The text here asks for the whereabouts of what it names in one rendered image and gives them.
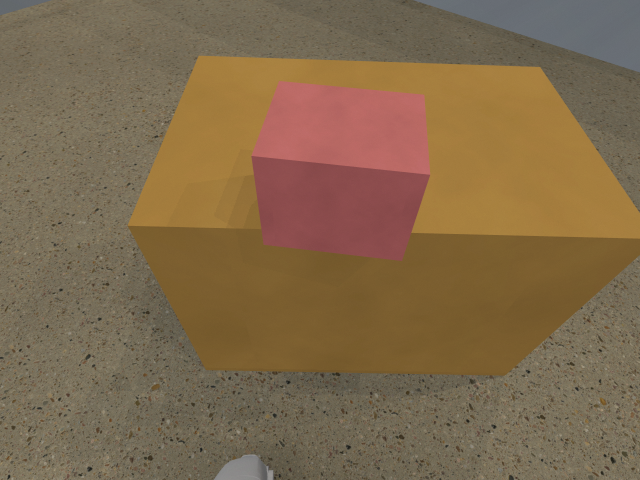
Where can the pedestal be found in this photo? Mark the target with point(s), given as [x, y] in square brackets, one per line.
[521, 223]

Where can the robot left thigh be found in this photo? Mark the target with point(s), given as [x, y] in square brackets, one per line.
[249, 468]

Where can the carton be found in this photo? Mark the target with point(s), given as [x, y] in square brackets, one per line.
[341, 170]

